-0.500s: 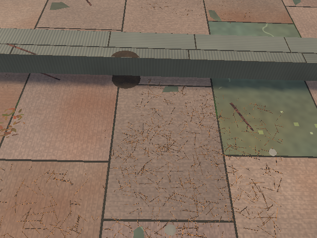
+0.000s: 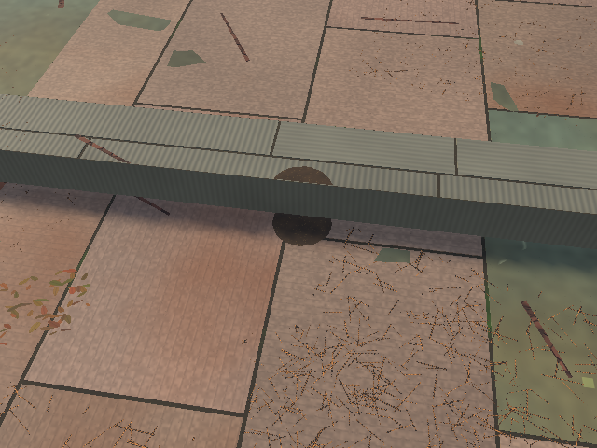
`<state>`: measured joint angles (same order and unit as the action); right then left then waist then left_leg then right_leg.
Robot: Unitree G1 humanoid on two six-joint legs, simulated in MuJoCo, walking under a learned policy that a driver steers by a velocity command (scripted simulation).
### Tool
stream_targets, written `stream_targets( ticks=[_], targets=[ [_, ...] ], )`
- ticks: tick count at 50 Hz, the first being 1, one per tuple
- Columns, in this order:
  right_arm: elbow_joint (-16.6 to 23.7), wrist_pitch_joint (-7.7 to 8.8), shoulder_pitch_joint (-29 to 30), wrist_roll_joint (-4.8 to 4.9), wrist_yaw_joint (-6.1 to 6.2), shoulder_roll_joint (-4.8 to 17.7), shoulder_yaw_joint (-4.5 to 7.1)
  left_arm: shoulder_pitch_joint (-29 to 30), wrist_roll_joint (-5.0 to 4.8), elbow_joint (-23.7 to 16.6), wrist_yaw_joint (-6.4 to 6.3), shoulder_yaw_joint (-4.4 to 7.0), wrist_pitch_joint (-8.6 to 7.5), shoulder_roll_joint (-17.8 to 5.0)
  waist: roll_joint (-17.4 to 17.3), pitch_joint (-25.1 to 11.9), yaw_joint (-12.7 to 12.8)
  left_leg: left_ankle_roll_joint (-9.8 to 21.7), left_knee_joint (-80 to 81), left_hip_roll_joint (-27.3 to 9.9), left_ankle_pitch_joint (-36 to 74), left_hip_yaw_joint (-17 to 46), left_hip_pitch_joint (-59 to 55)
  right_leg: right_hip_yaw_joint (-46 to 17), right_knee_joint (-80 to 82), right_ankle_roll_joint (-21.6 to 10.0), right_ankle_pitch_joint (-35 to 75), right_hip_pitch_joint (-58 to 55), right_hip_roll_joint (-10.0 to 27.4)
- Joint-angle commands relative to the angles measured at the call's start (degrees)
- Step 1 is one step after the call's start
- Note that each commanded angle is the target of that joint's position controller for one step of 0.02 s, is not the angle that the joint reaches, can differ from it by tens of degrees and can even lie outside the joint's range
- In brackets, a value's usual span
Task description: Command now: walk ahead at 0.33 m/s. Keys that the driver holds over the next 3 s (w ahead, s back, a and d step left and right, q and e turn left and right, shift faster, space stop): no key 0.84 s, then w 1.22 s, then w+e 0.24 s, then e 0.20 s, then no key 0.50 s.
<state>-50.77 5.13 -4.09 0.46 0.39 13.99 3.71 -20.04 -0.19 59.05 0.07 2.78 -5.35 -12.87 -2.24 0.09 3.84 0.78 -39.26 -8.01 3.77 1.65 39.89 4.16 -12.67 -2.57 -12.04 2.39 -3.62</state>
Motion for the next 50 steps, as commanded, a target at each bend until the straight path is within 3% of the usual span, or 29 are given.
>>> stream_targets(
  ticks=[1,3,5,6,7,8,9,10,11,12,15,18,21,23,24,25,27,31,36,42,43,44,46,48,50],
  targets=[
    [3.5,0.72,4.2,0.04,-0.98,1.8,-0.20,-1.2,-0.37,-1.7,-0.61,1.53,0.20,-9.1,5.7,2.8,-0.4,0.2,6.5,3.9,3.7,-3.0,-7.7,-4.5,0.5,-7.9,24.9,4.7,13.8],
    [3.9,0.92,3.5,-0.12,-1.55,3.5,0.18,-0.6,-0.50,-1.4,-0.86,1.65,0.90,-9.2,7.0,1.2,-1.7,1.7,9.4,4.8,0.7,-1.9,-9.5,-5.7,-4.0,-6.4,28.3,0.2,15.4],
    [1.5,1.28,-4.2,-0.80,-1.51,6.3,1.40,2.2,-0.75,-1.7,-1.13,1.84,1.40,-9.8,7.1,-3.0,-6.3,3.7,13.4,7.0,1.8,-2.9,-19.2,-5.4,-12.7,-3.9,33.7,-1.4,14.0],
    [-0.3,1.55,-9.9,-1.33,-1.20,9.8,2.49,0.8,-0.23,-1.9,-1.14,1.50,1.41,-8.7,4.0,-7.1,-7.9,5.2,13.8,4.7,18.0,-1.7,-29.1,-3.4,-22.1,-1.5,29.9,1.3,10.1],
    [-1.1,1.37,-15.5,-2.75,-0.93,13.5,2.91,-4.3,1.41,-2.3,-0.92,0.15,1.05,-4.6,-5.7,-16.2,-6.7,10.9,7.4,-7.5,41.8,10.1,-48.4,-1.5,-39.6,1.5,5.1,15.0,5.1],
    [-1.6,0.67,-16.4,-2.21,-1.29,11.4,1.88,-12.0,0.27,0.1,-0.42,-1.31,0.73,-0.1,-15.2,-24.8,-4.7,19.8,9.8,-17.5,45.3,24.3,-58.0,-5.8,-54.3,3.7,-28.3,25.0,0.3],
    [-1.1,0.05,-15.6,-0.96,-1.78,8.5,1.21,-10.2,-1.00,0.8,-0.24,0.07,1.04,-5.6,-8.3,-24.8,-5.9,18.4,12.9,-14.5,30.6,24.3,-53.1,-11.1,-58.7,3.7,-28.4,26.2,2.6],
    [-0.1,-0.29,-10.3,-0.39,-1.68,7.7,0.86,-4.2,-1.75,-0.9,-0.51,0.63,1.66,-7.2,-4.9,-16.8,-5.4,15.9,15.5,-12.3,19.6,19.5,-45.7,-9.1,-59.1,3.8,-25.2,30.3,4.7],
    [0.7,-0.51,-5.6,-0.73,-1.43,6.1,0.15,-0.1,-1.35,-1.7,-1.21,0.80,2.57,-7.0,-1.0,-11.4,-4.5,14.0,18.2,-9.9,12.1,15.9,-37.3,-7.9,-56.6,4.1,-21.5,30.2,6.9],
    [1.2,-0.58,-2.1,-1.27,-1.19,4.8,-0.36,1.4,-0.73,-2.0,-1.91,1.08,3.62,-6.4,-0.9,-8.2,-2.9,12.9,20.7,-8.4,7.1,13.1,-29.5,-8.2,-52.6,4.3,-18.2,27.0,8.8],
    [0.5,-0.94,0.1,-2.79,-0.81,4.6,-0.34,-0.9,-0.08,-1.0,-2.93,0.71,5.33,-3.3,-4.8,-6.6,-0.4,11.9,24.2,-4.1,2.2,6.3,-19.0,-5.9,-40.5,4.3,-13.9,16.6,8.4],
    [-0.4,-1.35,-1.0,-2.05,-0.07,5.2,-0.25,0.7,0.19,-1.0,-3.29,0.61,5.85,-3.5,-4.8,-8.1,-1.3,12.1,25.3,-4.0,-6.8,6.1,-19.6,-5.0,-30.7,4.2,-8.3,12.7,7.8],
    [-0.9,-2.45,-0.1,-0.79,0.48,4.9,-0.56,1.8,0.76,-0.4,-2.78,0.74,6.20,-3.7,-4.2,-5.2,-0.4,8.9,26.4,-2.2,-27.4,5.7,-15.7,-3.1,-20.1,2.9,0.5,6.8,6.4],
    [-2.5,-2.85,-3.0,-0.68,0.55,3.5,-1.04,2.8,1.78,-0.9,-2.63,0.78,6.16,-5.0,-1.7,-1.0,-1.2,4.2,25.4,0.6,-35.6,5.0,-13.9,-5.9,-13.3,0.8,1.5,6.2,9.0],
    [-2.6,-3.02,-4.8,-0.82,0.64,3.9,-0.68,3.6,1.14,-1.0,-2.82,1.35,6.01,-8.1,2.6,1.4,-3.6,2.5,23.7,3.6,-33.6,2.4,-15.0,-6.9,-12.3,-0.5,-3.6,10.2,10.3],
    [-2.8,-3.28,-5.3,-0.84,1.02,3.8,-0.56,4.2,0.46,-0.1,-2.64,1.56,5.63,-8.0,7.0,2.9,-4.2,1.5,21.3,6.0,-28.6,-0.7,-20.1,-7.3,-10.2,-0.9,-12.2,17.2,9.5],
    [-3.2,-3.51,-5.5,-0.85,1.44,3.4,-0.54,6.1,0.77,0.1,-2.45,0.95,4.48,-5.1,9.2,2.8,-4.8,1.9,17.4,6.1,-21.2,-1.5,-26.6,-7.5,-7.2,0.9,-12.5,21.2,9.3],
    [-4.4,-3.58,-6.1,-1.07,1.24,2.9,-0.45,5.4,0.27,0.9,-2.31,0.91,3.16,-4.7,6.1,0.3,-4.2,2.8,15.3,5.9,-12.9,-1.9,-27.9,-6.6,-9.7,1.9,-2.8,16.3,8.5],
    [-5.3,-3.76,-5.7,-0.62,1.02,3.0,-0.34,3.8,0.15,1.8,-2.42,0.80,3.39,-4.6,3.6,-1.5,-3.4,2.7,13.7,5.7,-5.8,-2.2,-29.1,-5.6,-12.1,1.6,4.7,12.7,7.9],
    [-6.7,-4.38,-6.4,-0.43,1.32,3.2,-0.28,3.7,0.12,2.3,-2.50,0.62,3.95,-4.2,2.3,-1.2,-3.4,2.5,12.7,5.5,-3.0,-2.1,-30.0,-4.8,-12.8,1.7,7.4,11.6,7.3],
    [-7.5,-4.52,-7.4,-0.37,1.36,2.8,-0.35,2.3,0.03,3.1,-2.50,0.58,4.11,-3.8,2.4,-2.3,-3.3,2.6,12.6,6.2,-8.7,-2.9,-30.3,-4.2,-12.5,1.4,1.9,11.0,6.7],
    [-7.9,-4.72,-7.7,0.03,1.43,3.2,-0.12,1.9,-0.36,3.3,-2.55,0.83,4.32,-4.2,2.8,-1.2,-3.4,3.0,11.7,7.3,-18.4,-3.8,-29.3,-3.9,-12.7,0.5,-6.9,12.1,6.0],
    [-7.8,-4.54,-7.6,0.65,1.55,4.1,0.27,2.4,-1.00,2.6,-2.67,1.13,4.18,-4.8,3.1,4.1,-3.6,4.2,12.0,7.2,-37.7,-2.7,-23.9,-5.6,-12.1,-2.0,-23.3,16.3,6.6],
    [-7.4,-3.00,-7.7,1.20,1.41,3.8,0.22,1.9,-1.51,1.9,-2.62,0.99,2.75,-4.2,2.7,8.3,-3.5,5.6,12.4,5.6,-41.8,0.1,-20.4,-7.9,-12.0,-3.8,-27.0,18.7,8.0],
    [-7.4,-1.11,-8.8,1.35,0.86,3.5,0.28,1.3,-1.70,1.6,-2.18,0.98,1.08,-4.0,3.3,8.7,-3.8,6.7,10.9,4.7,-39.3,1.7,-20.0,-9.5,-13.8,-4.9,-24.5,19.0,8.9]
  ],
)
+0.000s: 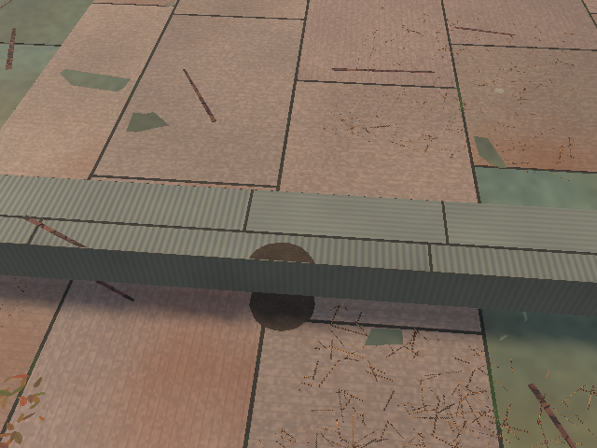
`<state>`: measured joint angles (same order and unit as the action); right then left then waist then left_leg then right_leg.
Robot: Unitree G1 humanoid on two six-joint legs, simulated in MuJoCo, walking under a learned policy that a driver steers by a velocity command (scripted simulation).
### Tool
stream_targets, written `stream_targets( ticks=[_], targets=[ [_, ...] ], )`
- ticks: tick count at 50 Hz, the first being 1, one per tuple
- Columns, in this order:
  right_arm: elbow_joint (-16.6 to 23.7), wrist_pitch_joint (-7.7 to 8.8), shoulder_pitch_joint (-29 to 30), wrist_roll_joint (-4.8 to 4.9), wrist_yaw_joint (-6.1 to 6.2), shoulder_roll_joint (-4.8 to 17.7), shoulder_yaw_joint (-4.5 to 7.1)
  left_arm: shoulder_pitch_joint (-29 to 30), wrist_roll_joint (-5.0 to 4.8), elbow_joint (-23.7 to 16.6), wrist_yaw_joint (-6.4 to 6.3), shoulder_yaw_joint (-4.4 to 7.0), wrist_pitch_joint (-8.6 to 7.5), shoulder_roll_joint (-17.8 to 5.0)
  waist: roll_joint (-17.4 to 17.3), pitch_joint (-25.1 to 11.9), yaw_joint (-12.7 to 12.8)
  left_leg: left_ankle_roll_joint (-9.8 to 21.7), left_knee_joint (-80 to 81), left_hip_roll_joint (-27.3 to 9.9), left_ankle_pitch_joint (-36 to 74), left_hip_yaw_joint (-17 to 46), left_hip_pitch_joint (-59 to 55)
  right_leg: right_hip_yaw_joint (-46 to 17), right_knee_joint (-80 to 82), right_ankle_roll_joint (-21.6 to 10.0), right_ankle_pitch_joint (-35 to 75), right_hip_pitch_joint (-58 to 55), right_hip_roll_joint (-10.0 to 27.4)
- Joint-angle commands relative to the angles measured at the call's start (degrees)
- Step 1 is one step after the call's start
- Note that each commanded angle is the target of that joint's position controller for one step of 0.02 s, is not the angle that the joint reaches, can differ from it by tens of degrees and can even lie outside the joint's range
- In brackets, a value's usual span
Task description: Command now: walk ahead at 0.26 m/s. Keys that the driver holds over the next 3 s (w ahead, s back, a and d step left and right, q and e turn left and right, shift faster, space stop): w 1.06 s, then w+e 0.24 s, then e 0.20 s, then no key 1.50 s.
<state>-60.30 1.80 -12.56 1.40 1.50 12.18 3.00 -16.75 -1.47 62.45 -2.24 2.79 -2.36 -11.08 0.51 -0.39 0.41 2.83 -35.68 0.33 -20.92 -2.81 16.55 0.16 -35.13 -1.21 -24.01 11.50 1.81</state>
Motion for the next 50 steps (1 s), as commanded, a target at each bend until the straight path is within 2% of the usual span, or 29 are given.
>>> stream_targets(
  ticks=[1,3,4,5,6,7,9,11,13,14,15,16,18,19,20,21,22,23,24,26,28,33,41,44,46,47,48,49,50],
  targets=[
    [2.1,3.03,-1.2,0.47,-0.61,5.3,1.03,-2.2,-0.46,-2.1,0.42,0.96,-2.59,-5.6,0.8,8.5,-0.7,5.2,6.7,-3.8,-13.0,6.9,2.9,-5.9,7.3,-6.6,-10.5,9.9,3.6],
    [1.5,4.22,-4.8,0.74,-1.23,6.0,1.27,-1.1,-0.43,-3.2,1.01,0.72,-3.77,-4.6,-1.3,6.7,-1.9,7.1,7.1,-5.1,-8.5,10.6,-1.3,-4.0,1.8,-6.1,-4.0,12.5,1.9],
    [0.4,4.56,-8.4,0.95,-1.44,7.6,1.78,0.3,-0.16,-4.2,1.43,0.36,-4.43,-3.2,-5.7,5.2,-2.9,9.6,9.1,-8.5,-4.4,16.8,-8.0,-0.6,-4.9,-4.6,0.9,17.9,-0.5],
    [-1.0,4.89,-14.1,0.78,-1.59,10.1,2.59,3.0,0.19,-5.7,1.91,0.19,-5.12,-2.6,-10.4,2.7,-5.0,13.7,13.0,-14.8,0.2,28.3,-17.1,2.4,-15.2,-2.8,8.4,25.4,-2.5],
    [-2.2,5.30,-20.1,-0.21,-1.77,10.5,2.65,8.7,0.12,-7.9,2.25,0.30,-5.59,-3.8,-13.4,0.9,-8.6,17.9,18.0,-21.6,6.7,39.6,-24.8,0.6,-28.1,-2.4,-3.4,35.7,-3.1],
    [-2.3,5.72,-20.2,-0.85,-1.52,9.8,2.16,12.7,-0.51,-9.8,2.62,0.61,-5.78,-5.0,-11.0,1.7,-8.6,18.6,17.7,-25.0,11.0,42.9,-29.0,-3.1,-37.7,-3.0,-10.9,45.1,-0.3],
    [-1.2,5.45,-16.6,-0.99,-1.15,7.9,1.12,14.6,-0.93,-11.2,3.35,0.18,-5.62,-3.9,-4.9,1.7,-6.2,14.7,16.8,-23.4,13.1,34.7,-27.9,-4.3,-40.8,-3.9,-7.8,49.8,4.5],
    [1.3,4.11,-8.5,-0.72,-0.64,6.0,0.08,12.3,-0.84,-11.1,3.47,0.33,-4.77,-3.8,-4.0,4.9,-2.0,9.7,22.0,-19.7,8.4,24.4,-14.4,-4.1,-28.0,-2.7,-2.3,40.0,7.8],
    [3.4,2.96,-3.0,-0.59,-0.21,9.2,0.84,9.2,0.04,-9.8,3.63,-0.04,-3.83,-2.7,-6.1,4.7,0.4,5.9,24.6,-12.1,6.2,11.3,1.7,0.8,-12.2,-0.8,7.5,18.1,4.4],
    [3.2,2.89,-4.1,-0.38,-0.18,11.6,1.58,8.2,0.06,-9.3,3.62,0.26,-3.39,-3.4,-7.4,3.6,0.7,5.5,24.9,-10.8,4.4,8.6,4.6,3.5,-9.5,0.1,11.2,11.0,1.7],
    [2.7,2.98,-5.3,0.08,-0.20,12.3,1.91,7.0,-0.11,-8.8,3.52,0.68,-2.90,-4.4,-7.0,3.4,1.5,5.3,24.6,-11.3,2.0,7.7,6.3,4.9,-7.3,0.6,15.1,6.1,0.5],
    [2.3,3.09,-6.1,0.48,-0.22,11.9,1.89,5.7,-0.19,-8.4,3.27,1.21,-2.38,-5.5,-6.6,3.7,2.4,4.8,23.4,-11.6,1.3,7.4,6.6,5.4,-5.2,0.6,16.5,3.1,-0.3],
    [1.9,3.16,-6.1,0.13,-0.18,9.9,1.33,-1.3,-0.03,-6.5,2.63,3.10,-1.82,-8.4,-6.0,1.6,6.6,2.7,13.1,-10.4,11.5,5.2,5.4,7.0,-2.8,-0.9,13.7,-4.7,-2.5],
    [1.9,3.08,-6.1,-0.46,-0.15,7.0,0.56,-8.6,0.03,-4.6,2.49,4.50,-1.93,-10.8,-2.0,-1.3,10.2,0.3,-1.8,-7.6,16.9,1.2,7.3,3.8,-0.9,-2.7,11.9,-11.6,-0.4],
    [3.3,3.16,-6.4,-6.97,-1.55,2.5,-0.30,-19.4,6.15,-2.2,2.59,4.19,-2.33,-14.5,15.1,-2.4,11.2,-1.7,-29.3,-0.8,-7.8,-2.0,15.3,-16.1,9.3,-2.4,-6.2,-14.0,12.0],
    [5.8,3.65,-13.5,-5.13,-2.22,-0.2,-0.15,-16.9,4.97,-2.6,2.69,4.44,-1.91,-19.0,26.4,-6.7,5.1,-0.6,-40.7,5.4,-14.1,6.5,24.7,-48.4,29.1,-6.8,-12.4,-15.2,21.2],
    [5.4,3.25,-12.2,-4.21,-2.50,2.5,0.14,-6.5,3.98,-5.4,3.17,3.90,-1.76,-16.5,14.9,-1.0,0.3,1.5,-44.7,-0.4,-6.8,7.5,27.9,-45.4,28.7,-8.5,-23.4,-10.5,21.1],
    [6.3,3.19,-7.5,-3.97,-2.96,4.3,0.38,0.8,3.50,-8.2,3.46,2.89,-2.15,-11.9,6.9,3.2,0.0,2.2,-42.9,-3.9,1.6,5.4,27.5,-36.3,26.3,-8.4,-18.6,-3.6,18.4],
    [6.4,3.01,-5.6,-3.75,-2.95,4.6,0.48,3.9,3.38,-8.9,3.51,2.41,-2.57,-10.1,3.7,3.8,-1.2,2.1,-38.3,-6.1,6.1,5.7,23.1,-27.6,25.3,-7.6,-7.7,0.9,15.0],
    [6.1,1.72,-6.8,-4.52,-3.25,4.7,0.43,2.6,3.30,-8.0,3.06,1.71,-3.27,-8.2,5.5,1.2,-2.5,1.2,-33.0,-7.1,8.1,5.3,16.5,-18.0,25.1,-7.4,6.3,2.8,11.6],
    [6.9,0.88,-5.1,-4.00,-3.47,4.5,0.23,-1.9,3.11,-6.3,2.81,1.22,-3.83,-6.7,4.1,1.1,-2.4,0.6,-30.1,-6.6,9.3,4.3,16.7,-14.0,25.7,-8.6,14.8,0.2,10.7],
    [10.2,0.19,6.0,-3.67,-3.78,4.3,-0.25,-8.6,2.39,-4.8,2.39,0.95,-3.88,-7.0,1.4,3.4,0.3,-1.4,-17.8,-6.8,13.6,2.3,24.6,-10.1,29.5,-10.5,17.4,-8.7,11.4],
    [14.6,1.02,18.3,-2.83,-3.99,3.4,-1.02,-13.9,2.78,-2.7,2.08,0.66,-3.73,-6.9,3.5,6.8,3.6,-0.8,0.5,-3.9,17.5,-1.9,21.1,-3.8,27.4,-9.8,31.0,-15.1,10.5],
    [14.8,1.73,16.9,-2.82,-3.50,4.0,-0.78,-12.7,2.94,-2.3,1.82,0.81,-3.57,-7.9,4.2,6.3,2.1,1.5,4.2,-1.9,13.6,-3.2,15.0,-2.3,22.5,-8.7,44.7,-16.8,11.1],
    [11.8,2.48,6.7,-3.03,-2.60,5.4,0.15,-10.5,2.78,-2.4,1.81,0.95,-3.24,-9.1,4.5,0.8,-2.6,3.9,7.8,1.9,12.3,-5.0,1.8,-0.5,10.5,-7.2,61.2,-16.6,9.7],
    [8.6,3.09,-3.0,-3.73,-1.99,7.2,1.01,-9.4,2.48,-2.8,1.82,0.67,-3.10,-8.7,3.2,-4.6,-6.5,5.6,9.5,0.9,14.6,-3.6,-11.4,1.2,-0.2,-6.0,57.5,-11.1,7.5],
    [7.0,3.54,-12.8,-5.37,-1.27,12.2,2.41,-9.2,1.43,-5.1,2.00,-0.26,-3.21,-5.9,-2.9,-11.6,-9.4,9.2,10.4,-12.3,8.6,11.7,-27.9,3.6,-17.2,-4.3,37.9,3.8,4.1],
    [5.9,3.02,-15.1,-5.25,-1.63,16.8,3.73,-14.4,0.48,-5.5,2.23,-0.59,-3.11,-2.4,-15.4,-16.3,-6.5,15.5,17.6,-25.7,6.6,37.4,-36.9,3.8,-35.3,-3.0,-4.8,20.4,-5.9],
    [6.7,2.45,-9.7,-3.03,-2.05,13.6,3.15,-9.3,2.11,-5.5,2.04,0.86,-2.77,-7.8,-5.9,-10.7,-5.2,13.6,20.2,-22.5,2.4,36.2,-30.6,-3.6,-38.6,-4.3,-2.4,24.3,-2.3]
  ],
)
Over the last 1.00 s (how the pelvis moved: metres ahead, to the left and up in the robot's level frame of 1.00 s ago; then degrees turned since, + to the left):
0.22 0.03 -0.02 0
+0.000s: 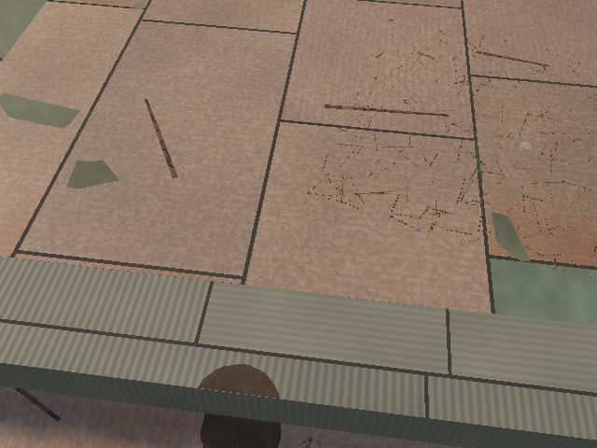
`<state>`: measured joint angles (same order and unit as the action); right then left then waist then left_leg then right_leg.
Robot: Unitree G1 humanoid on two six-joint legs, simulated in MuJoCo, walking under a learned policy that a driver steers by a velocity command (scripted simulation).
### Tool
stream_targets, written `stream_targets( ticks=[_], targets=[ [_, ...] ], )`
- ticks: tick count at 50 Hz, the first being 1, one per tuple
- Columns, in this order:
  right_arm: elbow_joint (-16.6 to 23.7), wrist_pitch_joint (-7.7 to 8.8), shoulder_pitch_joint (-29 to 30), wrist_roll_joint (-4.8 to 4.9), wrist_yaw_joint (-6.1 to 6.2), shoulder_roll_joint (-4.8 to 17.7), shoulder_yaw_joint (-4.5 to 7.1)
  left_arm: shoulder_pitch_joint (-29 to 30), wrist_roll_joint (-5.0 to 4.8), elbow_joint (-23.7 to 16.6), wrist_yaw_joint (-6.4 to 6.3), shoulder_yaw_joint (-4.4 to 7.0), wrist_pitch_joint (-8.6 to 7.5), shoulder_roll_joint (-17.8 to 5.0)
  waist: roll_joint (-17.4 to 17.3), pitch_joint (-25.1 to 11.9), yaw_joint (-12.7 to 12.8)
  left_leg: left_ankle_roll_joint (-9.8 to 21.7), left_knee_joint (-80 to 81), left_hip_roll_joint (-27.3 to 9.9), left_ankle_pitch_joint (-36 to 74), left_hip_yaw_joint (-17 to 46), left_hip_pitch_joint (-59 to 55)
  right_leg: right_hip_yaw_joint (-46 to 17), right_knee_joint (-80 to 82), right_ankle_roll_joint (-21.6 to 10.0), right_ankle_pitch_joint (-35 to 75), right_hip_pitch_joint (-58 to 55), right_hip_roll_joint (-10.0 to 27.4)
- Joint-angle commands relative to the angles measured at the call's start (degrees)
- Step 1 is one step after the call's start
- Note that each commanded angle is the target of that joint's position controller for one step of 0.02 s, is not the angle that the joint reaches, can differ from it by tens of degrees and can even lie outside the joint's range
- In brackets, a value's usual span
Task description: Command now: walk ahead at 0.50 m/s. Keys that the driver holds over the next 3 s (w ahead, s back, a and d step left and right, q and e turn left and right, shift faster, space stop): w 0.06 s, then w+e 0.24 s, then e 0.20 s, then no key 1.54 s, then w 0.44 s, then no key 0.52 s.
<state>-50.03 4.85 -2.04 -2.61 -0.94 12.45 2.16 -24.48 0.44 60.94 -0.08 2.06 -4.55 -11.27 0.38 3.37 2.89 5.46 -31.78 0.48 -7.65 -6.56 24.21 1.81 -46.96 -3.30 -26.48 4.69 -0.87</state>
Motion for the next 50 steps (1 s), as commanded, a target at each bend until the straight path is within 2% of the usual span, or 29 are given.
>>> stream_targets(
  ticks=[1,2,4,7,11,14,15,18,20,21,22,23,24,25,26,27,28,29,32,33,36,40,43,44,45,46,47,48,50],
  targets=[
    [-2.5,-0.49,-14.2,1.54,0.21,9.7,2.97,2.0,0.34,-5.1,0.23,1.56,-0.87,-6.8,-4.0,-7.1,-5.5,9.3,18.0,-20.6,-9.8,31.6,-29.5,-4.8,-24.8,-2.5,5.7,31.5,2.9],
    [-2.1,-0.10,-11.3,1.46,0.04,6.7,2.14,3.7,0.40,-5.1,0.39,1.18,-0.99,-5.2,-2.1,-3.8,-4.0,7.7,20.3,-17.8,-4.7,25.9,-23.2,-4.5,-21.8,-2.4,9.3,29.2,4.9],
    [-3.3,0.63,-11.1,1.54,0.44,3.8,1.19,2.6,1.56,-4.4,0.89,0.96,0.29,-3.9,-3.4,-2.3,-1.5,5.3,22.5,-14.2,3.2,17.4,-17.3,-4.2,-17.9,-1.2,11.3,24.5,6.2],
    [-5.3,2.00,-15.3,1.70,0.80,5.2,1.29,4.0,1.59,-4.8,1.66,0.98,1.65,-3.0,-3.5,-2.0,-0.9,4.9,23.8,-13.6,11.2,11.1,-16.7,-3.7,-16.3,-0.3,13.3,25.7,6.0],
    [-6.0,2.37,-17.9,1.48,1.03,5.5,1.05,13.7,1.54,-8.0,2.10,0.77,2.20,-3.1,-3.2,0.9,-2.5,3.2,25.4,-12.3,14.4,4.4,-17.4,-2.7,-9.9,1.0,21.1,31.9,6.3],
    [-6.2,2.36,-18.9,1.66,1.48,5.1,0.58,20.6,1.10,-10.8,2.37,-0.13,1.78,-1.9,-3.8,1.3,-3.7,1.6,24.0,-10.8,22.0,-1.0,-17.6,0.6,1.9,1.2,26.4,28.7,4.8],
    [-6.7,2.19,-20.8,1.33,1.80,4.9,0.55,18.9,1.14,-10.3,2.01,-0.55,2.19,-0.8,-5.8,-0.5,-3.6,2.2,22.2,-11.7,23.2,-1.9,-19.4,2.7,0.8,0.7,25.3,26.8,4.3],
    [-6.7,1.72,-22.0,1.16,2.86,5.3,0.35,19.4,1.94,-11.4,1.20,-0.52,1.99,-1.6,-4.4,-0.3,-3.2,2.7,14.4,-14.3,43.8,-3.1,-24.1,5.2,3.1,-1.5,20.6,25.6,2.2],
    [-5.2,1.12,-19.5,1.01,3.45,7.6,1.02,12.8,2.24,-9.8,0.51,0.14,1.85,-2.9,-5.4,-3.7,-0.3,1.8,3.2,-14.3,57.7,-4.6,-24.9,6.6,5.5,-3.6,15.1,18.8,-1.4],
    [-4.1,0.58,-17.4,1.54,3.27,8.8,1.51,6.9,2.10,-8.3,0.38,0.72,1.51,-3.5,-5.8,-6.8,2.2,1.5,-6.4,-14.1,58.4,-4.6,-23.1,6.5,9.1,-4.7,16.2,12.4,-3.2],
    [-2.4,0.08,-13.6,3.03,2.76,9.9,1.96,1.3,2.12,-7.0,0.18,1.31,0.96,-3.9,-4.7,-10.1,6.0,-0.4,-18.6,-12.6,49.5,-5.8,-18.7,5.8,18.4,-5.5,25.9,3.5,-3.6],
    [-0.3,0.08,-11.8,3.79,2.34,8.8,2.11,-1.3,2.44,-6.7,-0.31,3.09,0.46,-9.8,2.0,-11.1,7.5,-4.2,-37.6,-6.4,14.1,-6.8,-6.2,-4.7,23.2,-8.5,51.1,-6.2,4.6],
    [1.7,-0.02,-18.9,3.62,2.35,2.5,0.85,-0.3,2.17,-7.6,-0.30,4.73,0.96,-17.2,11.1,-15.0,0.2,-6.7,-56.8,1.5,-24.7,-1.2,10.5,-24.6,16.9,-16.6,98.8,-17.8,20.8],
    [1.5,-0.76,-19.9,2.41,2.59,1.9,0.30,-0.6,-0.26,-8.3,-0.18,5.07,1.64,-16.9,3.7,-21.4,1.5,-6.8,-58.9,-0.9,-19.0,7.5,10.9,-25.8,21.3,-22.1,87.8,-15.6,23.6],
    [1.8,-1.34,-18.3,1.92,2.65,2.3,0.31,5.1,-0.65,-9.8,-0.55,4.27,2.51,-12.6,1.3,-14.8,-0.6,-7.1,-59.1,-2.6,-15.3,7.7,12.2,-23.4,24.6,-21.4,65.5,-7.0,21.5],
    [2.1,-1.70,-16.6,0.80,2.58,2.9,0.75,9.0,-0.51,-10.6,-0.91,3.06,3.23,-8.5,-0.9,-7.3,-2.7,-6.9,-57.9,-3.4,-15.4,6.8,13.5,-20.9,27.3,-18.4,51.7,1.7,17.9],
    [2.4,-2.64,-15.8,-0.02,2.40,3.1,1.06,10.5,-0.18,-10.9,-1.18,2.08,3.41,-5.8,-1.6,-4.3,-4.1,-7.0,-57.1,-3.9,-15.5,7.0,13.5,-18.1,27.9,-15.9,47.4,6.9,15.0],
    [2.4,-4.02,-17.1,-0.08,2.17,2.8,1.10,11.5,0.24,-11.4,-1.49,1.48,3.39,-4.7,-0.9,-3.7,-5.4,-7.2,-55.4,-4.1,-14.1,6.9,10.5,-14.5,28.3,-14.4,46.2,12.2,12.8],
    [3.2,-5.93,-17.3,0.49,1.85,1.1,0.82,9.7,1.42,-11.5,-1.33,1.73,2.16,-7.3,0.6,-6.2,-5.6,-7.6,-55.6,-2.4,-10.7,5.6,9.5,-11.6,27.2,-13.6,52.4,13.7,10.7],
    [3.0,-6.07,-17.4,0.98,2.32,0.2,0.71,8.7,1.65,-11.7,-1.27,1.87,1.86,-7.9,3.0,-7.7,-4.7,-7.6,-61.3,-1.0,-11.4,4.2,10.5,-11.8,27.3,-14.8,54.9,12.3,11.2],
    [5.4,-7.01,-12.7,0.70,3.21,0.7,0.81,5.2,1.00,-11.1,-1.89,1.52,2.00,-7.4,2.7,-8.1,-2.7,-7.3,-66.3,-1.7,-12.9,5.4,19.4,-14.6,27.7,-15.1,46.3,5.6,12.2],
    [7.9,-8.12,-8.6,0.42,3.10,0.0,0.42,1.4,0.90,-10.4,-3.32,1.28,2.19,-6.7,2.4,-7.4,-1.0,-7.6,-66.5,-2.0,-14.9,6.5,27.0,-17.5,27.6,-15.2,37.7,-1.3,12.9],
    [8.8,-8.65,-8.0,0.42,3.08,-0.7,-0.09,0.3,0.93,-9.9,-3.57,0.98,1.33,-6.1,2.2,-6.8,-1.0,-7.6,-63.5,-2.2,-16.2,7.1,27.3,-18.7,28.2,-15.7,36.8,-2.7,14.3],
    [6.5,-7.17,-10.4,5.20,4.36,-0.4,0.05,6.8,0.53,-12.4,-3.96,-0.42,2.97,-2.1,3.2,-8.0,-3.1,-10.3,-54.5,-5.7,-14.6,13.7,23.3,-19.6,27.4,-13.9,33.6,-2.1,14.9],
    [5.6,-6.48,-12.2,5.14,4.57,-0.1,-0.23,10.4,0.75,-14.1,-4.18,-0.56,4.07,-2.0,2.3,-8.7,-4.1,-11.6,-44.3,-6.0,-13.0,12.1,16.4,-16.2,27.2,-12.5,33.1,1.4,12.6],
    [5.0,-6.09,-11.5,4.36,4.50,-0.8,-0.52,12.6,1.04,-15.0,-4.32,-0.37,5.00,-3.0,3.2,-8.3,-4.5,-12.7,-30.9,-5.9,-12.3,9.3,7.5,-11.9,27.1,-10.9,33.5,6.4,9.9],
    [4.7,-5.95,-9.2,3.98,4.36,-2.1,-0.90,12.8,1.36,-15.3,-4.38,-0.07,5.85,-4.1,5.9,-7.2,-3.5,-13.1,-21.6,-4.2,-13.6,6.1,-0.3,-10.8,28.1,-10.8,35.0,11.2,9.5],
    [3.8,-6.18,-8.0,4.17,4.36,-1.6,-0.54,9.8,1.41,-14.2,-4.34,0.43,6.25,-5.6,9.0,-6.0,-1.9,-13.6,-15.0,-2.4,-14.9,3.8,-3.8,-12.7,28.5,-11.3,34.6,11.7,10.8],
    [1.1,-6.27,-10.7,4.36,4.42,-0.6,0.05,6.7,0.39,-12.4,-4.03,0.44,6.58,-5.2,7.2,-4.4,-2.5,-11.7,3.3,-0.8,-2.9,2.7,-10.7,-14.5,27.4,-9.4,32.6,10.6,11.0]
  ],
)
Over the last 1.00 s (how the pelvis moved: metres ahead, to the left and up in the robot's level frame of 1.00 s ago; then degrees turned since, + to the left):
0.43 -0.08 0.00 0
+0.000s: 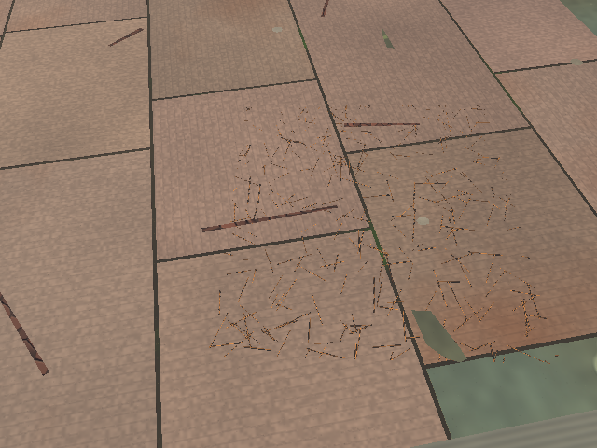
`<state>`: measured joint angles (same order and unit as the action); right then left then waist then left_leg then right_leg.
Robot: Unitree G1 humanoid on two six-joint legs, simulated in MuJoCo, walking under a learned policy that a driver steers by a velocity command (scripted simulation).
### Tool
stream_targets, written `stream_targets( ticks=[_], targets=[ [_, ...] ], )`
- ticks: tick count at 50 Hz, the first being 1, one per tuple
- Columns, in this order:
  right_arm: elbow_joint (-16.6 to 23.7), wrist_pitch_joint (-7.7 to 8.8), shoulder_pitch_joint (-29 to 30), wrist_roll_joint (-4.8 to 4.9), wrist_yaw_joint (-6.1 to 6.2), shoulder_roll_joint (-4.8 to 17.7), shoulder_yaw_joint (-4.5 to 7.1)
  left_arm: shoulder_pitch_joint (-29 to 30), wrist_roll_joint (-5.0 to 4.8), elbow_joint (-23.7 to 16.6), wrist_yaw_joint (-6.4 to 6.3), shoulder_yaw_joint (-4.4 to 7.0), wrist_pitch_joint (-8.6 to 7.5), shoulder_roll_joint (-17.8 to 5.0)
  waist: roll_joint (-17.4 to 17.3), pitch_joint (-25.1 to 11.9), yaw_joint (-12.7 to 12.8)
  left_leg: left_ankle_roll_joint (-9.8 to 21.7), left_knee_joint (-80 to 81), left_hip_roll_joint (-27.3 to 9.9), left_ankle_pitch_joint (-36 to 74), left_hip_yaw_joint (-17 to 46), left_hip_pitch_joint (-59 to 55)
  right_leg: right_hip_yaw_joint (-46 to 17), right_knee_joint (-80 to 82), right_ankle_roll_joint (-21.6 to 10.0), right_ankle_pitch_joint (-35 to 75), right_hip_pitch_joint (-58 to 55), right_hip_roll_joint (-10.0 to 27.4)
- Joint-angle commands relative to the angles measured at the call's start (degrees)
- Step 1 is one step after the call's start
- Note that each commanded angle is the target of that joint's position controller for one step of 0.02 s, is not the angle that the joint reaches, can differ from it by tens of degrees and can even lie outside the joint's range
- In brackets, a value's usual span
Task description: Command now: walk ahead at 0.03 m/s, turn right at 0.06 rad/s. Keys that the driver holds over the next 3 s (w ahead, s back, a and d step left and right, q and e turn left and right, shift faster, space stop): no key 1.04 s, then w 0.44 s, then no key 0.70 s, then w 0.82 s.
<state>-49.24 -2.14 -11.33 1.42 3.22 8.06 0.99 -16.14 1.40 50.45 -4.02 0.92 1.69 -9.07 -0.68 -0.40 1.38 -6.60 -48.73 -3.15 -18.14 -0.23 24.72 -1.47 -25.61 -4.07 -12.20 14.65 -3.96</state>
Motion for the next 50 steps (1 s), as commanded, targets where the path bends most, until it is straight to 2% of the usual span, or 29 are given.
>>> stream_targets(
  ticks=[1,2,3,4,5,6,7,9,11,13,16,21,32,50],
  targets=[
    [-0.8,0.85,-1.6,-0.01,0.05,4.6,1.50,-4.5,-1.41,-0.5,0.41,1.41,-0.09,-6.2,6.7,1.4,-0.7,1.5,29.2,2.7,14.1,-2.9,-12.0,-11.4,5.8,-6.3,14.5,-0.9,12.7],
    [-2.1,1.05,-3.9,-0.72,0.00,6.9,2.10,-7.5,-1.20,0.9,1.21,1.69,-0.67,-5.9,3.5,1.2,0.2,2.3,31.2,-0.7,20.4,1.4,-15.6,-10.3,4.1,-3.6,8.4,-0.9,10.3],
    [-2.8,1.12,-5.1,-1.29,-0.01,9.0,2.36,-9.6,-0.42,1.7,2.08,1.94,-1.42,-4.9,-4.1,-1.1,2.0,4.0,25.7,-6.7,42.1,6.3,-22.1,-7.0,0.2,-0.9,-2.8,2.1,7.1],
    [-3.2,1.05,-2.7,-2.40,-0.29,7.4,1.72,-13.7,-0.89,3.5,2.73,1.73,-1.92,-1.9,-8.5,-2.6,4.7,8.8,22.5,-8.5,43.4,6.4,-23.3,-6.6,3.5,1.3,-9.9,4.4,6.1],
    [-3.1,1.27,-1.3,-2.25,-0.91,6.1,1.96,-8.5,-1.27,3.2,2.63,1.61,-2.04,-2.6,-6.1,-0.2,1.6,10.2,24.3,-6.4,29.5,6.1,-17.3,-5.1,5.2,2.6,-6.2,1.6,6.1],
    [-4.0,1.80,-2.0,-2.12,-1.21,6.0,2.15,-3.6,-1.37,2.9,2.32,2.15,-1.70,-4.0,-3.4,1.9,-0.2,9.7,25.6,-4.0,20.7,5.2,-15.3,-4.2,4.3,3.4,-2.6,1.3,5.2],
    [-4.7,2.33,-2.6,-2.19,-1.37,6.8,2.39,-1.9,-1.20,2.9,1.86,2.36,-1.07,-3.9,-3.2,2.3,-0.3,9.3,26.5,-3.5,17.0,5.2,-13.9,-3.8,3.4,3.6,-0.6,0.3,5.1],
    [-5.7,3.31,-2.2,-1.79,-1.57,6.6,2.30,-2.4,-0.67,3.6,1.13,2.71,0.09,-4.1,-4.8,2.8,0.3,9.0,28.0,-3.4,14.8,5.7,-12.3,-4.2,3.5,4.0,0.7,-1.6,5.7],
    [-6.4,3.69,-2.2,-1.76,-1.72,6.1,2.05,-2.6,-0.66,4.5,1.00,2.83,0.18,-3.5,-5.1,2.2,0.3,8.7,28.3,-3.2,15.6,5.6,-12.6,-4.1,3.6,4.1,2.2,-2.5,6.0],
    [-7.0,3.72,-2.7,-1.74,-1.72,6.7,2.11,-2.7,-0.81,5.7,1.11,3.04,0.03,-3.5,-3.1,1.5,0.0,8.8,28.2,-3.0,17.1,5.5,-13.9,-4.0,3.8,4.4,3.2,-2.8,6.2],
    [-7.7,3.50,-3.5,-1.65,-1.66,7.3,2.20,-3.2,-0.98,7.2,1.18,3.13,-0.11,-3.3,-1.1,1.1,-0.3,9.2,28.2,-2.8,19.1,5.7,-15.3,-3.9,4.0,4.9,3.8,-3.0,6.5],
    [-8.5,2.97,-4.2,-1.61,-1.77,7.3,2.16,-4.3,-1.11,9.4,0.94,3.15,-0.15,-3.6,0.3,1.6,-0.4,9.4,28.8,-2.3,20.1,5.7,-15.9,-3.7,4.2,5.5,4.2,-3.3,7.0],
    [-9.0,2.09,-5.2,-1.70,-1.84,6.9,2.02,-4.9,-1.30,12.4,0.56,2.94,-0.55,-4.4,0.4,3.3,-0.5,9.5,30.4,-0.9,17.7,5.3,-15.7,-3.4,4.6,6.1,3.9,-2.7,7.9],
    [-8.4,1.33,-7.2,-1.82,-1.44,7.1,1.72,-5.2,-1.44,14.8,0.81,2.60,-1.46,-4.7,1.0,3.8,-0.7,9.9,31.6,-0.1,13.4,5.6,-15.3,-2.9,5.2,6.4,3.2,-2.0,8.4]
  ],
)
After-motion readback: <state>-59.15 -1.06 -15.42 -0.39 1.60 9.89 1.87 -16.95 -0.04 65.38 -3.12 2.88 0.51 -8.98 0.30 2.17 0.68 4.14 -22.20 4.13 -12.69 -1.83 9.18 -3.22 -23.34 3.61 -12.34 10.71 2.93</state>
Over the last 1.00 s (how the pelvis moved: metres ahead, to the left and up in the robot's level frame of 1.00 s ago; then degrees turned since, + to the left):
0.32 -0.01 0.02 -16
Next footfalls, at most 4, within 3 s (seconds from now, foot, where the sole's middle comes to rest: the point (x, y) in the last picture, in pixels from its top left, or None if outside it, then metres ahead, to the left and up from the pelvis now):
0.02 left None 0.03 0.15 -0.78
1.38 right None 0.09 -0.07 -0.78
1.74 left None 0.33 0.10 -0.64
2.18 right None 0.38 -0.11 -0.64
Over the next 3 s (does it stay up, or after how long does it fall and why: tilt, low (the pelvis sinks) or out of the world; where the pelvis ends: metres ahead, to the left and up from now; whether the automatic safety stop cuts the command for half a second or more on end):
stays up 0.65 -0.02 0.11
